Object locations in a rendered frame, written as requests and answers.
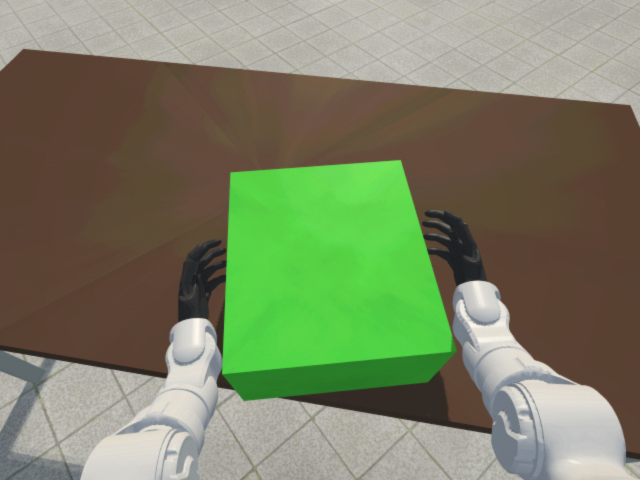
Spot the right robot hand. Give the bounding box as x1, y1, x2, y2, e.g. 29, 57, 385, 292
422, 210, 487, 286

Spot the carton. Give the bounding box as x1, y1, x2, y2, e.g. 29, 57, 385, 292
222, 160, 457, 401

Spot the table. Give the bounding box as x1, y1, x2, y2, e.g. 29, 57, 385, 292
0, 49, 640, 463

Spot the left robot upper arm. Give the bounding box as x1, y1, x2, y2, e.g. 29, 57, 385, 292
83, 428, 200, 480

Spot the right robot upper arm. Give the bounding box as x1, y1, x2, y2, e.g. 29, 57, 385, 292
491, 382, 640, 480

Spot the right robot forearm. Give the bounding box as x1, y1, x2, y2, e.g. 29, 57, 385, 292
452, 281, 626, 468

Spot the left robot hand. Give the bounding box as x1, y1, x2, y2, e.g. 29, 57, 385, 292
178, 239, 227, 323

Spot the left robot forearm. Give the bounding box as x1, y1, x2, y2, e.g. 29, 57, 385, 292
80, 318, 223, 480

